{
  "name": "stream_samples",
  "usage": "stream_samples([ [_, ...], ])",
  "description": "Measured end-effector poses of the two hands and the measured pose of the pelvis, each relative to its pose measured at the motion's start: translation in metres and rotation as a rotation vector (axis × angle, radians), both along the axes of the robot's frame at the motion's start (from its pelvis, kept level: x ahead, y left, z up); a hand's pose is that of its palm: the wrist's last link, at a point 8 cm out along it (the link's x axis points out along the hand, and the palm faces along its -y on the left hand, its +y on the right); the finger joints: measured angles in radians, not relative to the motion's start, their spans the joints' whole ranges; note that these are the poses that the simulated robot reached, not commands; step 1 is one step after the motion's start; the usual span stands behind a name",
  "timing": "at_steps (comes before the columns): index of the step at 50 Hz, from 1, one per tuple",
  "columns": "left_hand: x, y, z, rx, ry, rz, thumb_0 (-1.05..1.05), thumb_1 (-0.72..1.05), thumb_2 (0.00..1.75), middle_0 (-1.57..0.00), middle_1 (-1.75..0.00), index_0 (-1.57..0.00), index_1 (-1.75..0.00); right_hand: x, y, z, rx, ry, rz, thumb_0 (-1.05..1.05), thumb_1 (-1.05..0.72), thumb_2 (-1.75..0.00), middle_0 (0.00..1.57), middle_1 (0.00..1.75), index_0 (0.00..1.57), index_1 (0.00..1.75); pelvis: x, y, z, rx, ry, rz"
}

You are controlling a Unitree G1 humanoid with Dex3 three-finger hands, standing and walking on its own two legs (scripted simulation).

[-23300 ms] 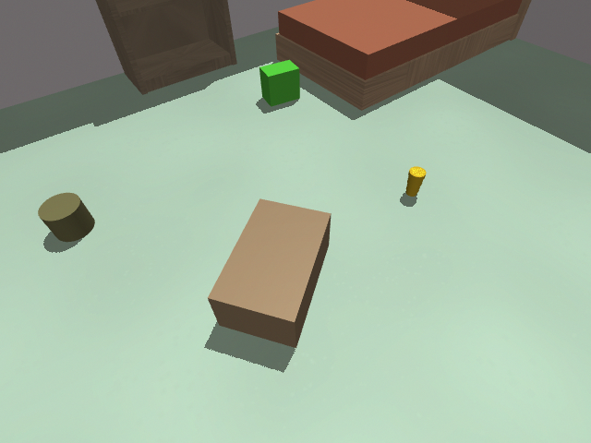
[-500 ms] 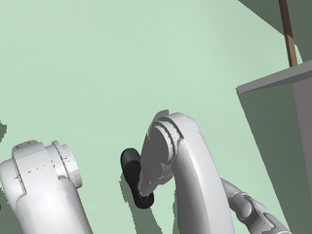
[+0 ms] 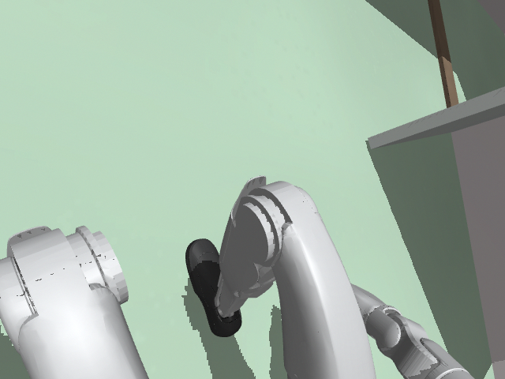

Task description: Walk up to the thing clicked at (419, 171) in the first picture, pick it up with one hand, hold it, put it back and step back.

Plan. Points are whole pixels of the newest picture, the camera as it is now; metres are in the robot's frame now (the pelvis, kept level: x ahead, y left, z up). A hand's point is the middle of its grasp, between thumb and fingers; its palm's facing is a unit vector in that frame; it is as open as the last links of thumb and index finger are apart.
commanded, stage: open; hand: left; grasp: from the side
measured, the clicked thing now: out of the picture +0.44 +0.29 -0.22
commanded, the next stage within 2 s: withdraw in 0.32 s
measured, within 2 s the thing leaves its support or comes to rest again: rests again in 0.46 s
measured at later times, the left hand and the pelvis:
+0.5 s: hand out of the picture +0.44 +0.29 -0.18, palm faces +0.43 -0.90 +0.03, open 15.0 cm; pelvis +0.00 +0.00 +0.00, yaw +0 degrees
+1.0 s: hand out of the picture +0.39 +0.35 -0.11, palm faces +0.27 -0.96 -0.12, open 17.6 cm; pelvis +0.00 +0.00 +0.03, yaw +3 degrees
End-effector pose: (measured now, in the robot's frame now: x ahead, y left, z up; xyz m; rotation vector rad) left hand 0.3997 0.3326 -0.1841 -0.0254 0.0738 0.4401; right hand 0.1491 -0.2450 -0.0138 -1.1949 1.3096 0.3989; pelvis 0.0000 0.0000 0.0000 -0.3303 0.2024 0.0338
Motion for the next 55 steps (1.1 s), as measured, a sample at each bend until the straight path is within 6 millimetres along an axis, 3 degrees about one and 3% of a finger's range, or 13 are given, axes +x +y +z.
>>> stream_samples([
  [11, 0.006, 0.002, 0.008, 0.008, -0.045, -0.007, 0.01, -0.27, 0.60, -0.74, -0.71, -0.69, -0.69, 0.000, 0.004, 0.003, -0.005, 0.003, 0.006, 0.00, -0.92, -0.90, 0.20, 0.30, 0.21, 0.30, 0.000, 0.002, 0.001, -0.009, -0.003, -0.001],
  [18, 0.007, 0.002, 0.009, 0.003, -0.026, -0.014, 0.00, -0.37, 0.38, -0.58, -0.49, -0.56, -0.49, 0.001, 0.005, 0.004, 0.002, -0.012, 0.001, 0.00, -0.92, -0.90, 0.20, 0.30, 0.21, 0.30, 0.000, 0.002, 0.003, -0.012, 0.002, -0.004],
  [30, 0.002, 0.007, 0.007, 0.001, -0.050, 0.008, -0.01, -0.49, 0.17, -0.24, -0.18, -0.24, -0.19, 0.002, 0.006, 0.007, -0.012, -0.016, 0.006, 0.00, -0.91, -0.90, 0.21, 0.30, 0.21, 0.30, -0.002, 0.002, 0.003, -0.011, -0.008, -0.006],
  [34, -0.001, 0.030, 0.023, 0.035, -0.104, 0.057, -0.01, -0.54, 0.12, -0.16, -0.11, -0.15, -0.12, 0.001, 0.005, 0.007, -0.015, -0.018, -0.007, 0.00, -0.91, -0.90, 0.20, 0.30, 0.21, 0.30, -0.002, 0.002, 0.003, -0.008, -0.007, -0.002],
  [40, -0.013, 0.074, 0.073, 0.122, -0.144, 0.037, -0.02, -0.59, 0.07, -0.10, -0.05, -0.09, -0.06, 0.006, 0.003, 0.007, 0.020, -0.051, -0.063, 0.00, -0.91, -0.90, 0.21, 0.30, 0.21, 0.30, 0.001, 0.000, 0.010, 0.007, 0.040, 0.013],
  [43, -0.024, 0.075, 0.087, 0.140, -0.067, -0.080, -0.02, -0.60, 0.06, -0.08, -0.05, -0.08, -0.05, 0.014, 0.002, 0.005, 0.061, -0.089, -0.098, 0.00, -0.91, -0.90, 0.21, 0.30, 0.21, 0.30, 0.002, 0.000, 0.016, 0.015, 0.075, 0.024],
  [51, -0.050, 0.063, 0.089, 0.090, 0.161, -0.164, -0.02, -0.59, 0.06, -0.07, -0.06, -0.07, -0.06, 0.041, 0.010, 0.004, 0.174, -0.214, -0.214, 0.00, -0.91, -0.91, 0.20, 0.30, 0.21, 0.31, 0.002, -0.002, 0.029, 0.051, 0.138, 0.041],
  [55, -0.057, 0.082, 0.118, 0.162, 0.220, -0.121, -0.02, -0.59, 0.07, -0.09, -0.07, -0.08, -0.07, 0.048, 0.017, 0.006, 0.228, -0.249, -0.286, 0.00, -0.94, -0.91, 0.20, 0.30, 0.21, 0.31, 0.005, -0.004, 0.041, 0.071, 0.191, 0.053],
])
